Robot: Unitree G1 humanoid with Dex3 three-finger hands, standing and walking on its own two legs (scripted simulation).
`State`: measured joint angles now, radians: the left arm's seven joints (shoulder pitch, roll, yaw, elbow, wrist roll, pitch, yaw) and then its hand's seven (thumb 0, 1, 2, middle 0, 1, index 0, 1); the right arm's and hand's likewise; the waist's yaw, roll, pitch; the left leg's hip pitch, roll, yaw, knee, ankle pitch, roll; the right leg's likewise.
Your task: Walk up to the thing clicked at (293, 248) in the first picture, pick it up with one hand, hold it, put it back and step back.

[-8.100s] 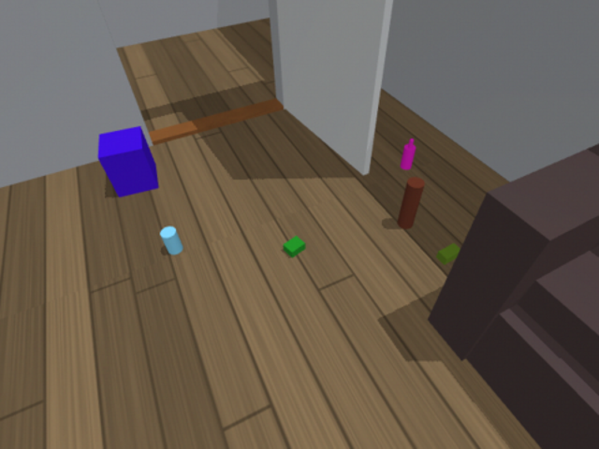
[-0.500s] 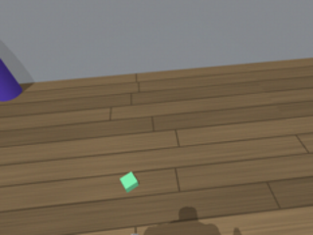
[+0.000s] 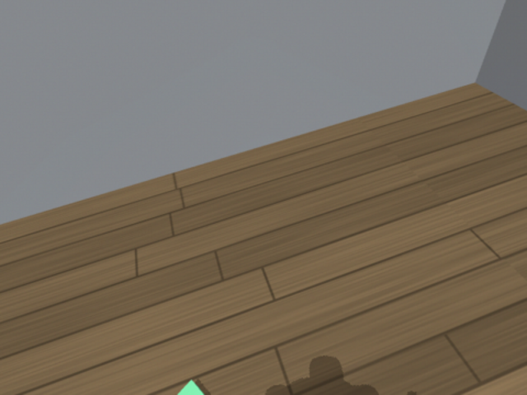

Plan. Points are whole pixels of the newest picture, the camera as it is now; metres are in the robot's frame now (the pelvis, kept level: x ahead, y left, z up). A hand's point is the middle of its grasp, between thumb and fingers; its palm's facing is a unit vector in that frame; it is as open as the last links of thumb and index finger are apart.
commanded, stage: walk up
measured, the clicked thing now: out of the picture -0.53 -1.10 -0.73
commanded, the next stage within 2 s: none
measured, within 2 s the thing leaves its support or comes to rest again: neither
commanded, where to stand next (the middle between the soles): +0.23 +0.06 m, yaw -132 degrees
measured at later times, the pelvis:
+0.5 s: pelvis +0.21 +0.11 +0.00, yaw -25 degrees
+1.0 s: pelvis +0.24 +0.19 +0.00, yaw -54 degrees
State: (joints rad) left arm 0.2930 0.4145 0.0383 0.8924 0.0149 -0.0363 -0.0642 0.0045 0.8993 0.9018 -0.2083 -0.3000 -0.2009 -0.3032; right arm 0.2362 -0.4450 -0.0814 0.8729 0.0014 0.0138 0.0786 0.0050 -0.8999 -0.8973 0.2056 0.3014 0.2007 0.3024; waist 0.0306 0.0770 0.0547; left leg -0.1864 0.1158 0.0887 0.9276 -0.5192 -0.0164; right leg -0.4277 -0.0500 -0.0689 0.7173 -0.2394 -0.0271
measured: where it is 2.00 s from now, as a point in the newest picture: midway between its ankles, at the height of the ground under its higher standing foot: outside the picture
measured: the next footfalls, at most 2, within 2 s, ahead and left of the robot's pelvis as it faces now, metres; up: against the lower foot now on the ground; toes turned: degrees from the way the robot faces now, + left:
left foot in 0.44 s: +0.38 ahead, +0.17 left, +0.00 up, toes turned -24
right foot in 0.98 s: +0.16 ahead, +0.07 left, +0.00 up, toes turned -59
